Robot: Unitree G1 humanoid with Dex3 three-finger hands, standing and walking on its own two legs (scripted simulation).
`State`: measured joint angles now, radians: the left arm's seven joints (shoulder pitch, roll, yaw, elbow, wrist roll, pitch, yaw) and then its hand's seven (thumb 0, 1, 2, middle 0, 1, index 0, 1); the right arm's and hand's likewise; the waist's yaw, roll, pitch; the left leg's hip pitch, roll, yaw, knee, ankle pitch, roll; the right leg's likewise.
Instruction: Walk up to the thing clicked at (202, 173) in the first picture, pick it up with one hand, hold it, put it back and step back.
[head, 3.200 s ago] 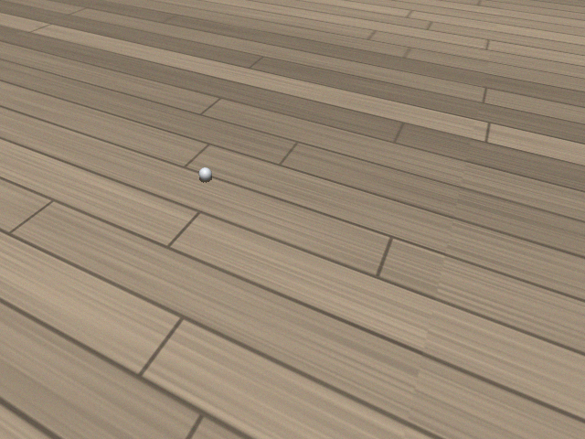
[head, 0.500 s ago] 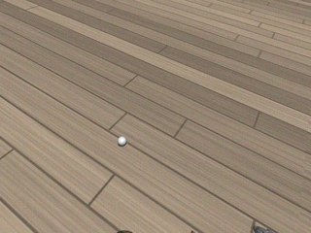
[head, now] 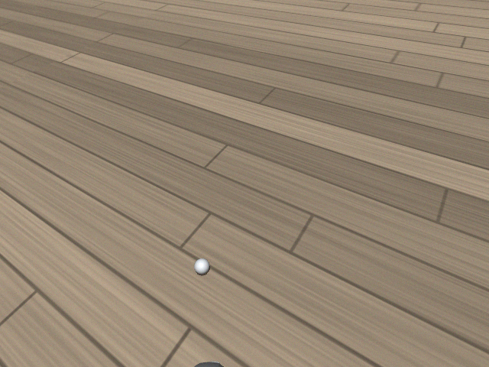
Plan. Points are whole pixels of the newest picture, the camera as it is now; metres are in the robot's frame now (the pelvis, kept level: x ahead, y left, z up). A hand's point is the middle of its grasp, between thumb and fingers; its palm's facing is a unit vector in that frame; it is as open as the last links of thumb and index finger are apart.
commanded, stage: walk up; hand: left
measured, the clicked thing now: (201, 266) +0.68 +0.29 -0.74
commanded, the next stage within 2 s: none
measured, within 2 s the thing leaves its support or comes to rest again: neither
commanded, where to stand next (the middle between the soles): +0.35 +0.02 m, yaw +2 degrees
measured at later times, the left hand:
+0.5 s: hand (103, 356) +0.19 +0.31 -0.15, palm faces -0.01 -0.95 -0.33, open 7.4 cm
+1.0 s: hand (134, 293) +0.31 +0.27 -0.13, palm faces +0.01 -0.91 -0.42, open 7.4 cm
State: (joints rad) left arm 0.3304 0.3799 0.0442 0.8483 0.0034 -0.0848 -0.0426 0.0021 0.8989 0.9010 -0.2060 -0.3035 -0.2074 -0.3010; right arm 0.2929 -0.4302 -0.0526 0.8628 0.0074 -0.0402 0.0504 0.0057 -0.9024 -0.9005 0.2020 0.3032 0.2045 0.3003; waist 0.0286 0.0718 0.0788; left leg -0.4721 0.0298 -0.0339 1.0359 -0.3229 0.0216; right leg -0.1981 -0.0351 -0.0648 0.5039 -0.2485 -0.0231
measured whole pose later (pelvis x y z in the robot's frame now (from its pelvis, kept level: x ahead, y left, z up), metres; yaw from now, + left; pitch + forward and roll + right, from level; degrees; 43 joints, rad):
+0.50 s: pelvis +0.15 +0.04 +0.00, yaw +2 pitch -4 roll +0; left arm 0.31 0.44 0.05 0.86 0.01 -0.03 -0.05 0.00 0.90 0.90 -0.20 -0.30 -0.21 -0.30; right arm 0.33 -0.38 -0.05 0.83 -0.01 -0.08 0.04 0.00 -0.90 -0.90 0.21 0.30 0.21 0.30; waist -0.01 -0.07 0.09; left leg -0.20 0.00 0.08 0.48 -0.22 0.05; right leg -0.49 -0.07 0.05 0.97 -0.28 0.00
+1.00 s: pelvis +0.25 +0.00 -0.01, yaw +3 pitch -3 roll +0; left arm 0.24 0.37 0.01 0.87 0.02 -0.05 0.00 0.00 0.90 0.90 -0.21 -0.30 -0.21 -0.30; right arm 0.25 -0.41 -0.04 0.91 0.00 0.00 0.02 0.00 -0.90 -0.90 0.20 0.30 0.21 0.30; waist 0.02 0.06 0.11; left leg -0.39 0.04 -0.02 0.77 -0.37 0.00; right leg -0.29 -0.04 -0.05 0.58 -0.23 -0.01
